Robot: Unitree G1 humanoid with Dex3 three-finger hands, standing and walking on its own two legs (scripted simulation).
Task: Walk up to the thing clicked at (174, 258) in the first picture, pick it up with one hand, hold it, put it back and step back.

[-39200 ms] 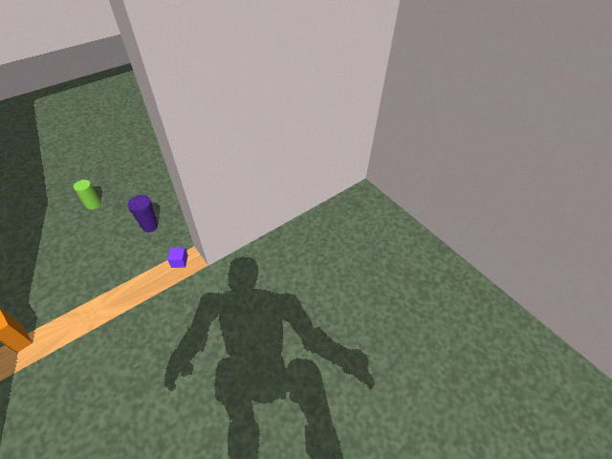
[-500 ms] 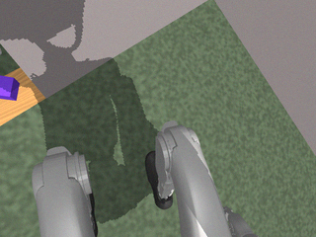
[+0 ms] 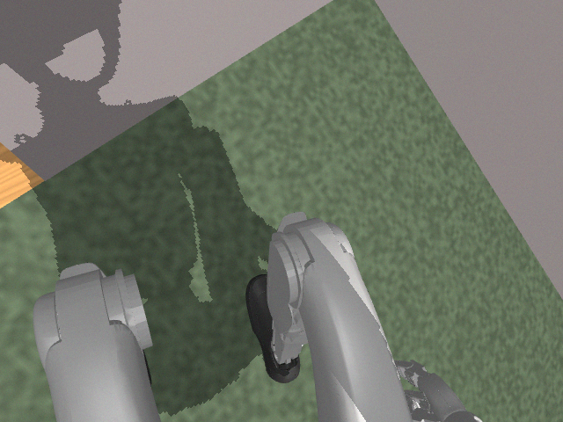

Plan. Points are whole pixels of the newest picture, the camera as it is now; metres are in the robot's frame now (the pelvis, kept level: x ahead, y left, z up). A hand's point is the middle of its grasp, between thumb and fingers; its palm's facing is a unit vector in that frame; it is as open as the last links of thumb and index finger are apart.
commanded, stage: close in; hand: left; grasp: from above
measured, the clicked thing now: out of the picture +0.47 +0.33 -0.29
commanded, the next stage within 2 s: rest palm in 0.38 s
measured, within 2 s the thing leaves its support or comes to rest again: neither
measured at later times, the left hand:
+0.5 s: hand out of the picture +0.42 +0.33 -0.19, palm faces -0.50 -0.06 -0.86, open 13.9 cm
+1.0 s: hand out of the picture +0.46 +0.34 -0.23, palm faces -0.52 -0.03 -0.85, open 14.0 cm
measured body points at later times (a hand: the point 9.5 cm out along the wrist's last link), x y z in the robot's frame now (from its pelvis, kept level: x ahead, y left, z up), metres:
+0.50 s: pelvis -0.02 +0.01 +0.00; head +0.22 +0.14 +0.36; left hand +0.44 +0.33 -0.14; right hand +0.06 -0.27 -0.07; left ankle +0.05 +0.12 -0.29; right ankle +0.11 -0.13 -0.28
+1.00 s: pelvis +0.00 +0.00 -0.02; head +0.27 +0.10 +0.32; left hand +0.48 +0.34 -0.18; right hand +0.04 -0.27 -0.09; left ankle +0.05 +0.12 -0.29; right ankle +0.11 -0.13 -0.29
